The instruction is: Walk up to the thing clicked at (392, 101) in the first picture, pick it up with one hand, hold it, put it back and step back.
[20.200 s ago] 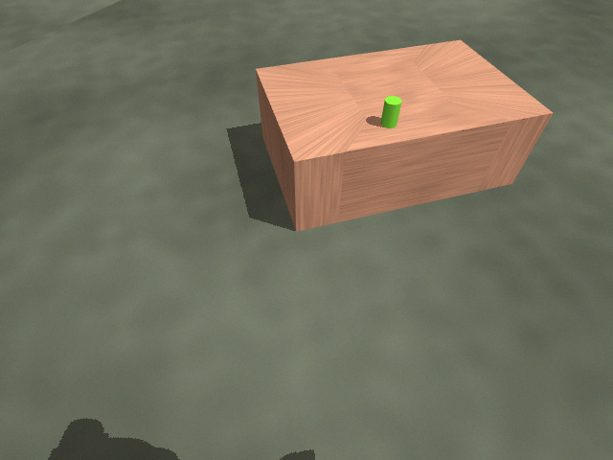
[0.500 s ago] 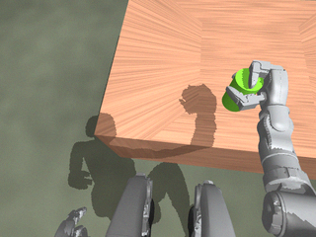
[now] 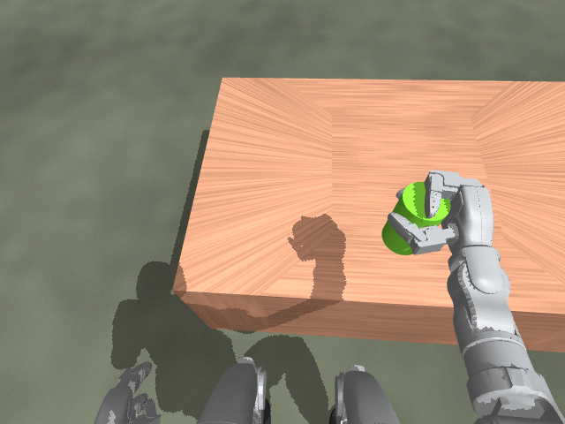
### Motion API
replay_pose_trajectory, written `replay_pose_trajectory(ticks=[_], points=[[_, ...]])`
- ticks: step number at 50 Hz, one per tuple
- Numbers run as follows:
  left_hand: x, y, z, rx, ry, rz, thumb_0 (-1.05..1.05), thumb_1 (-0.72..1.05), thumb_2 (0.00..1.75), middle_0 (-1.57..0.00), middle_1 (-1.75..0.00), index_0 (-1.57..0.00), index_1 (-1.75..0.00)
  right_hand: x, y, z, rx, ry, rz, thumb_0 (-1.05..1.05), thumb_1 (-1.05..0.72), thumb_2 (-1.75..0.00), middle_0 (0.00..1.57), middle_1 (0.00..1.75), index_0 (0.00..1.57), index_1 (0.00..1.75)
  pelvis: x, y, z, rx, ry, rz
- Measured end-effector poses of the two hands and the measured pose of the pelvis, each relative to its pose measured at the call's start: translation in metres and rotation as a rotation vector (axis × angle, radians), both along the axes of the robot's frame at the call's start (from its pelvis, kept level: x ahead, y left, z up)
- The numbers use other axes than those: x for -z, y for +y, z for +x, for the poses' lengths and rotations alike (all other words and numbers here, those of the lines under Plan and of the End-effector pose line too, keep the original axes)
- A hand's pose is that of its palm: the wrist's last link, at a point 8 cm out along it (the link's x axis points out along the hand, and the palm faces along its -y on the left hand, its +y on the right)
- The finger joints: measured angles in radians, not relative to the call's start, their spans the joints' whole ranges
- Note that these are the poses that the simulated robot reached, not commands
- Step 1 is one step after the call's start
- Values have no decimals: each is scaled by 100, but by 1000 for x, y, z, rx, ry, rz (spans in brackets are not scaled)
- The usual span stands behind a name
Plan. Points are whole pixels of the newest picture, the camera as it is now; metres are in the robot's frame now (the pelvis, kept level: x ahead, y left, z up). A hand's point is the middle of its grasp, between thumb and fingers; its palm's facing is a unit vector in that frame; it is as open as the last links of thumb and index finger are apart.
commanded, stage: lift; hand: right
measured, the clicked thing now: (412, 220) +0.40 -0.15 +0.01
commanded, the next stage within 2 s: hold in 0.88 s
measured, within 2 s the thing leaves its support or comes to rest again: neither
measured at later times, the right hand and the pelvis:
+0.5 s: hand (436, 203) +0.38 -0.16 +0.09, palm faces +0.01 +1.00 -0.01, open 5.4 cm; pelvis +0.02 +0.00 +0.04, yaw +0 degrees
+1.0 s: hand (445, 201) +0.37 -0.16 +0.11, palm faces +0.01 +1.00 +0.00, open 5.5 cm; pelvis +0.03 +0.00 +0.06, yaw +0 degrees
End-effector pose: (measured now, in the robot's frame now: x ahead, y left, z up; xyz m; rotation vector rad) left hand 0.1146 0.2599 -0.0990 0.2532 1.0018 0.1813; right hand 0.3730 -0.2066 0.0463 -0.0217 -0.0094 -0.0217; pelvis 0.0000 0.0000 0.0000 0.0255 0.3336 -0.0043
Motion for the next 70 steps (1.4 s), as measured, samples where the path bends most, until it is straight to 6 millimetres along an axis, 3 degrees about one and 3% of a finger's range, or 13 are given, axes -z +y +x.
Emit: replay_pose_trajectory(ticks=[12, 30, 55, 70], points=[[-23, -5, 4, 4, -14, -5, 1, 88, 92, -18, -29, -17, -30, -22, -4, -18, -13, 6, 9, -1, 21, -110, 66, 117, 143, 149, -24, -3, 6, -4, -58, -1], [-45, -12, 19, -5, -23, -24, 1, 88, 91, -18, -29, -17, -30, -49, -4, -16, -12, 3, 15, -1, 20, -108, 67, 115, 140, 146, -48, -4, 26, -4, -110, -3], [-62, -17, 40, 17, -70, -36, 1, 89, 91, -18, -30, -18, -30, -65, -5, -29, -12, 0, 20, -1, 19, -107, 67, 113, 137, 143, -62, -3, 33, -3, -159, -7], [-68, -18, 42, 23, -90, -33, 1, 89, 91, -19, -30, -18, -30, -71, -9, -43, -5, -7, 22, -2, 21, -107, 69, 113, 137, 142, -65, -4, 30, -1, -183, -7]])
